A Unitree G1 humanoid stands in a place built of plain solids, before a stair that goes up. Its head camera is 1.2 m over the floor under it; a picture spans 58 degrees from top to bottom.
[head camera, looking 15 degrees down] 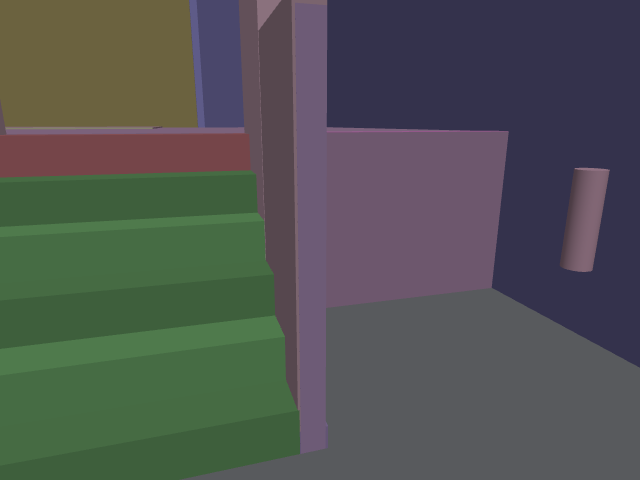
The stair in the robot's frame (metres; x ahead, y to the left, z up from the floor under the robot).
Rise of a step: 0.19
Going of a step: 0.21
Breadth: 1.20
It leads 16 degrees to the left of straight ahead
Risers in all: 6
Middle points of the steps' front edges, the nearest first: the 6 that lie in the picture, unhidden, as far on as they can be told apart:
1.20 0.65 0.19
1.40 0.71 0.38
1.60 0.77 0.58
1.80 0.82 0.77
2.00 0.88 0.96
2.20 0.94 1.15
